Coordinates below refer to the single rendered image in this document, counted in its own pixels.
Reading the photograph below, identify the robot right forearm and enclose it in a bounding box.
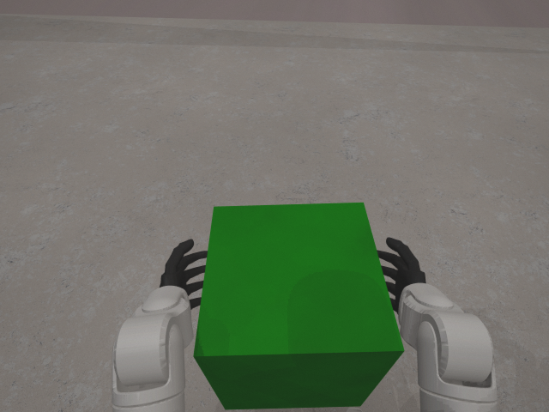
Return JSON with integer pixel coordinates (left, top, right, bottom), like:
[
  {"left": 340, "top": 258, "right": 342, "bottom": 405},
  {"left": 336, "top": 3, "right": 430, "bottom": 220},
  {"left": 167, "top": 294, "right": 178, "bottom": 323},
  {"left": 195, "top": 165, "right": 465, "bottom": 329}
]
[{"left": 398, "top": 283, "right": 498, "bottom": 412}]

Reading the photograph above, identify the right robot hand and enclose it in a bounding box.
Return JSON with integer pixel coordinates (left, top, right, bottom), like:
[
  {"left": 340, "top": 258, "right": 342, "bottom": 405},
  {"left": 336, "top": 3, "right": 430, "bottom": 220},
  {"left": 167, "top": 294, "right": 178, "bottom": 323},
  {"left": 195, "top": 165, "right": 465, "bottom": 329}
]
[{"left": 377, "top": 237, "right": 426, "bottom": 314}]

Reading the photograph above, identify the left robot hand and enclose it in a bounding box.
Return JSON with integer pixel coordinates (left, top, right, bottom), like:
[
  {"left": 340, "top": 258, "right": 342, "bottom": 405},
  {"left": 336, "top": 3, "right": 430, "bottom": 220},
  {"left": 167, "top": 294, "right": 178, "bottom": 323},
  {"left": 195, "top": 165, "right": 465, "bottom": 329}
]
[{"left": 160, "top": 239, "right": 208, "bottom": 309}]

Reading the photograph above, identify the robot left forearm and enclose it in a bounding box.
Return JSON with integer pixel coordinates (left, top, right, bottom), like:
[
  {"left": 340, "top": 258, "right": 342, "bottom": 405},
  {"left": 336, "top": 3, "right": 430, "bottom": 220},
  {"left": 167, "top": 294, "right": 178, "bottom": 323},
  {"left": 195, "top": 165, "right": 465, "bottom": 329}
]
[{"left": 112, "top": 286, "right": 194, "bottom": 412}]

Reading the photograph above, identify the carton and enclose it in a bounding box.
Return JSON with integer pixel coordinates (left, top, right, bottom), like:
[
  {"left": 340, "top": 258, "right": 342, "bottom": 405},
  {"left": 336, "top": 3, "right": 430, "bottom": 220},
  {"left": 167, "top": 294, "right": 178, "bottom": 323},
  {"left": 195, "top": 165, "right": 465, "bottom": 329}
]
[{"left": 193, "top": 203, "right": 404, "bottom": 409}]

